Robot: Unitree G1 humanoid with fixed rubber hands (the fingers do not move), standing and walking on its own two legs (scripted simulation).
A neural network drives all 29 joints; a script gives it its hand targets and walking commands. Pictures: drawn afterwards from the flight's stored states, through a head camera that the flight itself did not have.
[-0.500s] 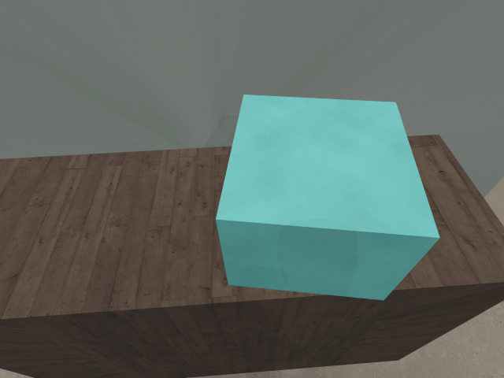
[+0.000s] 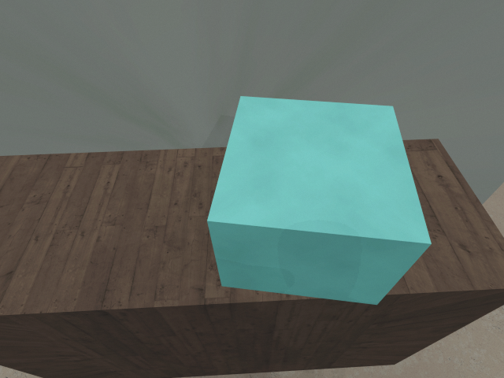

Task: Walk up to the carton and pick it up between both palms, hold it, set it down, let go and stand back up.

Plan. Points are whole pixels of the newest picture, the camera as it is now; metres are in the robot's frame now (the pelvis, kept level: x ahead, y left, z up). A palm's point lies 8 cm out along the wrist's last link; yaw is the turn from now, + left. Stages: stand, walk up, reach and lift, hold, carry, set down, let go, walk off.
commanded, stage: stand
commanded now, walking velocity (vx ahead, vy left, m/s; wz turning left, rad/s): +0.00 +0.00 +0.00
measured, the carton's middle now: (306, 197) +0.40 -0.08 +0.05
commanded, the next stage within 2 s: none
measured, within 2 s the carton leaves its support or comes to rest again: neither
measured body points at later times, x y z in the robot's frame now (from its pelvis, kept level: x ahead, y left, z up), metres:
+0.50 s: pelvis +0.02 -0.01 +0.00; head +0.05 -0.02 +0.45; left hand -0.03 +0.18 -0.16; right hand -0.01 -0.21 -0.17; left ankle -0.06 +0.05 -0.74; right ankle -0.10 -0.12 -0.74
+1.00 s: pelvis +0.03 -0.02 +0.00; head +0.06 -0.03 +0.44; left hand -0.03 +0.17 -0.16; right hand +0.01 -0.22 -0.17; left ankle -0.06 +0.05 -0.74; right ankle -0.10 -0.12 -0.74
